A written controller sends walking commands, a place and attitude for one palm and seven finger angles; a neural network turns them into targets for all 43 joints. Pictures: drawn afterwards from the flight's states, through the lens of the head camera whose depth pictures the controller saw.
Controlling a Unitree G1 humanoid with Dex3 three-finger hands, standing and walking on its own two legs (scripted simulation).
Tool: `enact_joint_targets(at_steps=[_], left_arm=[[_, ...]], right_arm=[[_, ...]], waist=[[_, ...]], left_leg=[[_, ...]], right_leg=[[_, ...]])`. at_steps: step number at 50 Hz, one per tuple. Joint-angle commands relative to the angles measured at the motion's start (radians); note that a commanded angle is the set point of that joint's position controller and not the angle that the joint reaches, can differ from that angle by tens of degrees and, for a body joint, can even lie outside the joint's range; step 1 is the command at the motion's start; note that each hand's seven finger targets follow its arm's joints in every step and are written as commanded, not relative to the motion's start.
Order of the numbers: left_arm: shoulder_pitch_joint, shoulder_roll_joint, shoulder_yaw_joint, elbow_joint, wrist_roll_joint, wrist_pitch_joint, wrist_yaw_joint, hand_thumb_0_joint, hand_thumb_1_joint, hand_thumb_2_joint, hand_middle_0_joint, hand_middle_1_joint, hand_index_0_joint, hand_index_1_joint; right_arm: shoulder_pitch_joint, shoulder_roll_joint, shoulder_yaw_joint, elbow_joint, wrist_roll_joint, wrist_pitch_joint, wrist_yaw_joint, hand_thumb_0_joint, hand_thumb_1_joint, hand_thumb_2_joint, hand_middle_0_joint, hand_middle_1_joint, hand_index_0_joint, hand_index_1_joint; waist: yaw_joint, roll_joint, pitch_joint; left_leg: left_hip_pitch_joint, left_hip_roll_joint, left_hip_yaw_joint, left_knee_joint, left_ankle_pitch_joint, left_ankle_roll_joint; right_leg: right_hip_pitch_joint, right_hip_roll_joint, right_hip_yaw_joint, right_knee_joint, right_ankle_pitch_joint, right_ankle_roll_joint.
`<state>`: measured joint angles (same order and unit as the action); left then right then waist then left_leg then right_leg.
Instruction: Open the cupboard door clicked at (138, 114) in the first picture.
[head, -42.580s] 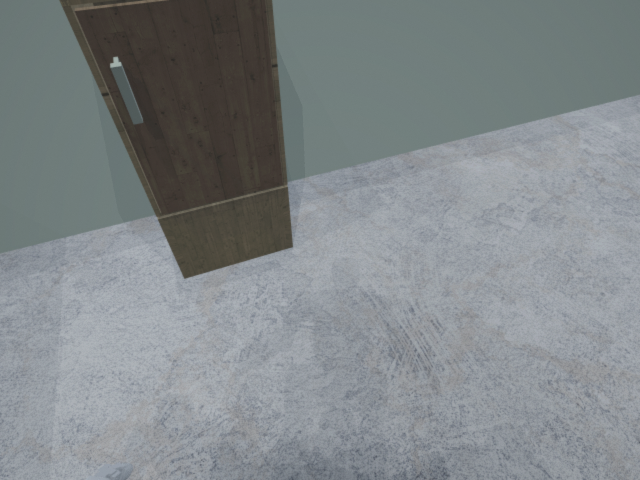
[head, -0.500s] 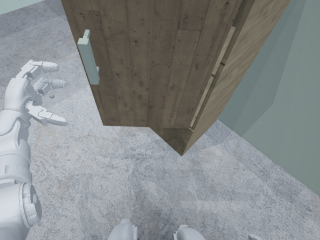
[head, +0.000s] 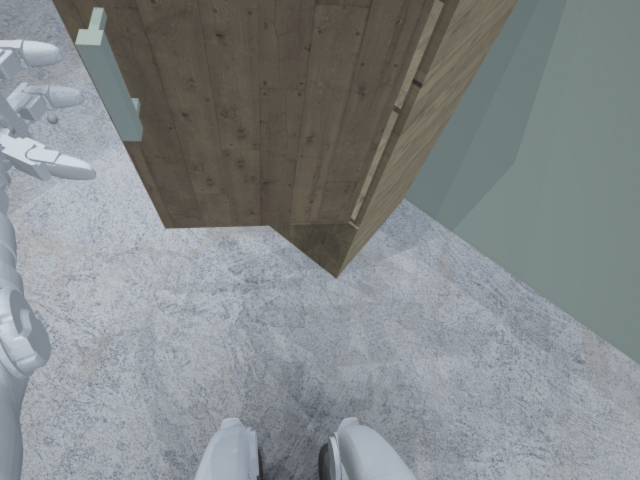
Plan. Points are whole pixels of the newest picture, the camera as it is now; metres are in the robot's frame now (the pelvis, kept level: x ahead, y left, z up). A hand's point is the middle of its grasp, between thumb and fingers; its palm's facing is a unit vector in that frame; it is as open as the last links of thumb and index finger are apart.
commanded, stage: move the hooked fingers beside the handle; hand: left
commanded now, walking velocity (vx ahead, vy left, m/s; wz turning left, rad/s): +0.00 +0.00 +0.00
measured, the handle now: (116, 79) +0.58 +0.21 +0.09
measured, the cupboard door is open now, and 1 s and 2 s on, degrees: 44 44 44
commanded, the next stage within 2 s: slide the fingers in behind the handle in 0.86 s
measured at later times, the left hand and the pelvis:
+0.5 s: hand (54, 106) +0.54 +0.27 +0.09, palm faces +0.01 -1.00 -0.02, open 14.0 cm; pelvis +0.02 +0.01 +0.00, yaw -1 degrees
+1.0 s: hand (59, 114) +0.53 +0.26 +0.09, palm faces +0.01 -1.00 -0.01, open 14.0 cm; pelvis +0.01 +0.01 +0.00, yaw +0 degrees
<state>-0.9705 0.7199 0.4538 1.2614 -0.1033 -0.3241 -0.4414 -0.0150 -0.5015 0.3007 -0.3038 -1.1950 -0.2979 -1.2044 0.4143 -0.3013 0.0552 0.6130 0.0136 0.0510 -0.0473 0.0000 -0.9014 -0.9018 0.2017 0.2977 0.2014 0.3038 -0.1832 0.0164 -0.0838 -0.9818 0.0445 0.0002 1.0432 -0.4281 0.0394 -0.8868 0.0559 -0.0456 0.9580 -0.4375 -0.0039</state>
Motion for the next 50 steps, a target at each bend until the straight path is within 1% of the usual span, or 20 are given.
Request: enact_joint_targets(at_steps=[1,3,5,8,11,14,19,21,22,23,24,25,27,29,36,38,40,46,48,50], left_arm=[[-0.488,0.299,0.027,-0.191,-0.016,-0.054,0.008,0.000,-0.500,0.300,-0.300,-1.200,-0.300,-1.200],[-0.524,0.335,0.036,-0.163,-0.005,-0.042,0.012,0.000,-0.500,0.300,-0.300,-1.200,-0.300,-1.200],[-0.517,0.346,0.035,-0.154,0.010,-0.035,0.014,0.000,-0.500,0.300,-0.300,-1.200,-0.300,-1.200],[-0.447,0.374,0.074,-0.201,0.013,-0.044,0.009,0.000,-0.500,0.300,-0.300,-1.200,-0.300,-1.200],[-0.436,0.365,0.080,-0.180,0.001,-0.028,0.004,0.000,-0.500,0.300,-0.300,-1.200,-0.300,-1.200],[-0.442,0.391,0.098,-0.258,0.008,-0.038,0.009,0.000,-0.500,0.300,-0.300,-1.200,-0.300,-1.200],[-0.445,0.361,0.088,-0.271,-0.001,-0.055,0.013,0.000,-0.500,0.300,-0.300,-1.200,-0.300,-1.200],[-0.419,0.353,0.091,-0.284,-0.008,-0.059,0.011,0.000,-0.500,0.300,-0.300,-1.200,-0.300,-1.200],[-0.412,0.307,0.061,-0.278,-0.010,-0.055,0.006,0.000,-0.500,0.300,-0.300,-1.200,-0.300,-1.200],[-0.382,0.316,0.078,-0.283,-0.016,-0.052,0.004,0.000,-0.500,0.300,-0.300,-1.200,-0.300,-1.200],[-0.364,0.276,0.046,-0.265,-0.020,-0.043,0.000,0.000,-0.500,0.300,-0.300,-1.200,-0.300,-1.200],[-0.352,0.274,0.048,-0.246,-0.022,-0.035,-0.002,0.000,-0.500,0.300,-0.300,-1.200,-0.300,-1.200],[-0.380,0.240,0.020,-0.239,-0.029,-0.031,-0.002,0.000,-0.500,0.300,-0.300,-1.200,-0.300,-1.200],[-0.379,0.252,0.025,-0.234,-0.024,-0.032,0.007,0.000,-0.500,0.300,-0.300,-1.200,-0.300,-1.200],[-0.445,0.210,0.007,-0.283,-0.030,-0.080,0.036,0.000,-0.500,0.300,-0.300,-1.200,-0.300,-1.200],[-0.424,0.255,0.035,-0.256,-0.017,-0.073,0.040,0.000,-0.500,0.300,-0.300,-1.200,-0.300,-1.200],[-0.429,0.243,0.014,-0.244,-0.009,-0.062,0.043,0.000,-0.500,0.300,-0.300,-1.200,-0.300,-1.200],[-0.456,0.264,0.028,-0.256,-0.016,-0.079,0.045,0.000,-0.500,0.300,-0.300,-1.200,-0.300,-1.200],[-0.435,0.296,0.046,-0.209,-0.011,-0.070,0.038,0.000,-0.500,0.300,-0.300,-1.200,-0.300,-1.200],[-0.456,0.263,0.010,-0.214,-0.011,-0.065,0.030,0.000,-0.500,0.300,-0.300,-1.200,-0.300,-1.200]], right_arm=[[0.178,-0.195,-0.065,-0.042,-0.005,-0.014,-0.017,0.000,-0.900,-0.900,0.200,0.300,0.200,0.300],[0.185,-0.203,-0.060,-0.038,-0.005,-0.010,-0.018,0.000,-0.900,-0.900,0.200,0.300,0.200,0.300],[0.197,-0.203,-0.059,-0.041,-0.008,-0.008,-0.015,0.000,-0.900,-0.900,0.200,0.300,0.200,0.300],[0.217,-0.202,-0.066,-0.047,-0.016,0.005,-0.008,0.000,-0.900,-0.900,0.200,0.300,0.200,0.300],[0.222,-0.199,-0.064,-0.049,-0.013,0.016,-0.006,0.000,-0.900,-0.900,0.200,0.300,0.200,0.300],[0.223,-0.199,-0.069,-0.055,-0.015,0.023,-0.001,0.000,-0.900,-0.900,0.200,0.300,0.200,0.300],[0.222,-0.193,-0.073,-0.043,-0.015,0.029,0.004,0.000,-0.900,-0.900,0.200,0.300,0.200,0.300],[0.224,-0.193,-0.075,-0.043,-0.016,0.031,0.006,0.000,-0.900,-0.900,0.200,0.300,0.200,0.300],[0.219,-0.187,-0.076,-0.042,-0.014,0.033,0.009,0.000,-0.900,-0.900,0.200,0.300,0.200,0.300],[0.220,-0.189,-0.080,-0.041,-0.015,0.035,0.008,0.000,-0.900,-0.900,0.200,0.300,0.200,0.300],[0.216,-0.187,-0.079,-0.042,-0.012,0.038,0.010,0.000,-0.900,-0.900,0.200,0.300,0.200,0.300],[0.212,-0.187,-0.079,-0.043,-0.011,0.040,0.009,0.000,-0.900,-0.900,0.200,0.300,0.200,0.300],[0.207,-0.186,-0.075,-0.044,-0.010,0.041,0.007,0.000,-0.900,-0.900,0.200,0.300,0.200,0.300],[0.204,-0.189,-0.075,-0.047,-0.010,0.042,0.006,0.000,-0.900,-0.900,0.200,0.300,0.200,0.300],[0.185,-0.183,-0.076,-0.042,-0.015,0.035,0.008,0.000,-0.900,-0.900,0.200,0.300,0.200,0.300],[0.183,-0.187,-0.076,-0.041,-0.014,0.036,0.006,0.000,-0.900,-0.900,0.200,0.300,0.200,0.300],[0.174,-0.184,-0.071,-0.047,-0.010,0.038,0.005,0.000,-0.900,-0.900,0.200,0.300,0.200,0.300],[0.176,-0.185,-0.066,-0.051,-0.012,0.033,0.001,0.000,-0.900,-0.900,0.200,0.300,0.200,0.300],[0.172,-0.192,-0.067,-0.049,-0.009,0.031,-0.002,0.000,-0.900,-0.900,0.200,0.300,0.200,0.300],[0.174,-0.188,-0.063,-0.049,-0.008,0.028,-0.002,0.000,-0.900,-0.900,0.200,0.300,0.200,0.300]], waist=[[-0.024,0.171,-0.451],[-0.042,0.161,-0.448],[-0.037,0.181,-0.472],[0.000,0.234,-0.573],[-0.012,0.176,-0.513],[0.003,0.227,-0.572],[-0.011,0.227,-0.552],[0.002,0.246,-0.562],[-0.003,0.255,-0.560],[0.004,0.238,-0.560],[-0.004,0.229,-0.534],[-0.005,0.196,-0.504],[-0.015,0.197,-0.477],[-0.013,0.179,-0.460],[-0.018,0.236,-0.503],[-0.005,0.218,-0.518],[-0.014,0.205,-0.483],[-0.017,0.197,-0.493],[-0.019,0.176,-0.475],[-0.025,0.194,-0.463]], left_leg=[[0.441,0.000,-0.079,-0.091,0.326,-0.001],[0.414,0.003,-0.078,-0.080,0.311,0.002],[0.412,0.002,-0.079,-0.075,0.322,0.001],[0.507,0.006,-0.082,-0.066,0.456,-0.011],[0.460,0.006,-0.074,-0.066,0.435,-0.003],[0.510,0.007,-0.076,-0.066,0.490,-0.009],[0.533,0.009,-0.079,-0.066,0.508,-0.010],[0.576,0.011,-0.086,-0.070,0.557,-0.016],[0.596,0.012,-0.086,-0.071,0.574,-0.019],[0.599,0.014,-0.085,-0.071,0.583,-0.018],[0.594,0.013,-0.084,-0.076,0.574,-0.018],[0.562,0.012,-0.079,-0.078,0.543,-0.014],[0.557,0.011,-0.080,-0.081,0.537,-0.013],[0.537,0.009,-0.082,-0.086,0.503,-0.013],[0.608,0.011,-0.102,-0.080,0.526,-0.024],[0.588,0.010,-0.099,-0.079,0.514,-0.025],[0.552,0.007,-0.091,-0.084,0.470,-0.020],[0.543,0.004,-0.094,-0.085,0.457,-0.017],[0.498,0.004,-0.087,-0.082,0.401,-0.012],[0.493,0.002,-0.086,-0.088,0.386,-0.011]], right_leg=[[0.023,0.010,0.016,-0.104,0.218,-0.016],[0.009,0.009,0.020,-0.106,0.209,-0.009],[0.017,0.010,0.018,-0.099,0.215,-0.011],[0.031,0.014,0.010,-0.080,0.294,-0.017],[0.045,0.020,0.007,-0.089,0.301,-0.013],[0.057,0.022,0.007,-0.084,0.336,-0.013],[0.049,0.027,0.004,-0.091,0.346,-0.013],[0.045,0.030,-0.003,-0.090,0.354,-0.020],[0.031,0.031,-0.004,-0.096,0.358,-0.016],[0.041,0.030,-0.005,-0.100,0.366,-0.016],[0.029,0.030,-0.006,-0.106,0.358,-0.015],[0.036,0.030,-0.007,-0.109,0.352,-0.014],[0.020,0.029,-0.008,-0.108,0.349,-0.014],[0.023,0.026,-0.008,-0.109,0.329,-0.015],[-0.017,0.024,-0.011,-0.098,0.297,-0.022],[0.006,0.021,-0.007,-0.096,0.302,-0.019],[0.009,0.020,-0.005,-0.101,0.293,-0.018],[0.027,0.023,-0.006,-0.099,0.289,-0.020],[0.026,0.021,0.002,-0.104,0.267,-0.016],[0.022,0.021,0.000,-0.105,0.260,-0.017]])
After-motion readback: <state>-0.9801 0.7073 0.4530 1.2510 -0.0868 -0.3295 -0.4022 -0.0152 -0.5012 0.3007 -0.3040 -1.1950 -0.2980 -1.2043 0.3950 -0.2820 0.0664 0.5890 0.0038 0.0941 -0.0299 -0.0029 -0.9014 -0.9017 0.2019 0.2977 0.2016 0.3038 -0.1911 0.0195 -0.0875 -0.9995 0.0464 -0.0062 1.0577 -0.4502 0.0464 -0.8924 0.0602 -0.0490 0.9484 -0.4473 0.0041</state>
